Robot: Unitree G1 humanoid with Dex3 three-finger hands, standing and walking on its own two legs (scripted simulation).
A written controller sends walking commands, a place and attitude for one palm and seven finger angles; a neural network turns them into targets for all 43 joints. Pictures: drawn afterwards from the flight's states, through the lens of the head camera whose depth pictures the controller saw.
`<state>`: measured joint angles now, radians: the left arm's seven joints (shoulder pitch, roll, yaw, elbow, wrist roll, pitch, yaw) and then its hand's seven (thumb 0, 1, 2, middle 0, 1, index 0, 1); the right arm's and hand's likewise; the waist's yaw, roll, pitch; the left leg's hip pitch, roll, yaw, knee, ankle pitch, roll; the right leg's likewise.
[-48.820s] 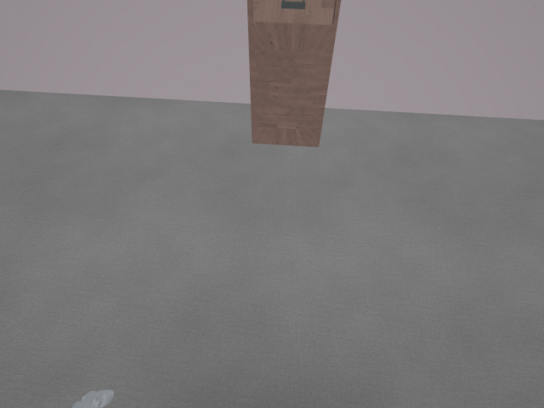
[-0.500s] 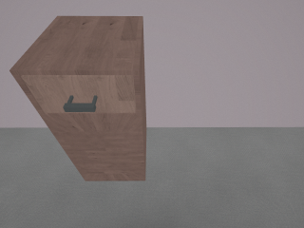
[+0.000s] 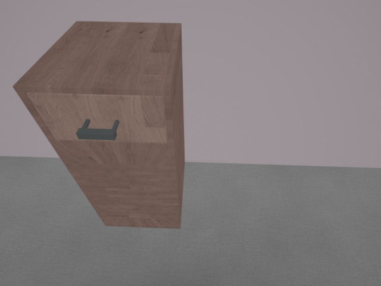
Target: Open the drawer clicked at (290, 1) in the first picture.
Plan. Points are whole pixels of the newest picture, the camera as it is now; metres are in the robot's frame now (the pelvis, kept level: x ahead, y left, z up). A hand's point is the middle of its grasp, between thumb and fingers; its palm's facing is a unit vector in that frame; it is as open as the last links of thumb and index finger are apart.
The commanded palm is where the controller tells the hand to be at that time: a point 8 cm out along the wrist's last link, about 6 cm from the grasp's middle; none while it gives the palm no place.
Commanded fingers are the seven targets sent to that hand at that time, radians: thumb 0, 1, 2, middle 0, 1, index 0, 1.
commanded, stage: look again from close up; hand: left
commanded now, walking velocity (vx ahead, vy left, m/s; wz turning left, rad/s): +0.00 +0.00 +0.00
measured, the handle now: (99, 128) +0.51 +0.30 +0.01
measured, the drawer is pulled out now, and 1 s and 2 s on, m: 0.00 0.00 0.00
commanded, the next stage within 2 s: raise the hand with hooked fingers in 0.62 s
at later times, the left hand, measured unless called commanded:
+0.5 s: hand out of the picture +0.03 +0.22 -0.17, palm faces -0.01 -0.97 -0.23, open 7.3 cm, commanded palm none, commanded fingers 0.00 0.90 0.90 -0.20 -0.30 -0.20 -0.30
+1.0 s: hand (86, 229) +0.23 +0.24 -0.02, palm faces +0.01 -0.48 -0.88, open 7.9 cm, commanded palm +0.15 +0.27 -0.02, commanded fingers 0.00 0.55 0.75 -0.23 -0.53 -0.23 -0.53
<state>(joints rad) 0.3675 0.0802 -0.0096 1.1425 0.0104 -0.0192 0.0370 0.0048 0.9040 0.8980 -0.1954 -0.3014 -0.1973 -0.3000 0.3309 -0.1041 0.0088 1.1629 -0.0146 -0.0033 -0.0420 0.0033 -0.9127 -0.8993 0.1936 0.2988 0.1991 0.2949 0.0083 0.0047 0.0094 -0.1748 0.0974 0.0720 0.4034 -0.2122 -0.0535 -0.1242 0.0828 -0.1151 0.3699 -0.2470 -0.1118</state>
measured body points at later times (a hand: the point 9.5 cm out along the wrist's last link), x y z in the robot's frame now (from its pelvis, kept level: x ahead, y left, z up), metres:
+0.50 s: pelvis +0.00 +0.05 +0.00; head -0.01 +0.03 +0.45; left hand +0.03 +0.27 -0.15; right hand -0.03 -0.15 -0.17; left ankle -0.01 +0.12 -0.74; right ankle -0.02 -0.04 -0.74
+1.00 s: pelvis +0.00 +0.06 -0.02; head +0.01 +0.03 +0.43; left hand +0.23 +0.27 +0.03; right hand +0.16 -0.21 -0.12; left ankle -0.01 +0.12 -0.74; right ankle -0.02 -0.04 -0.74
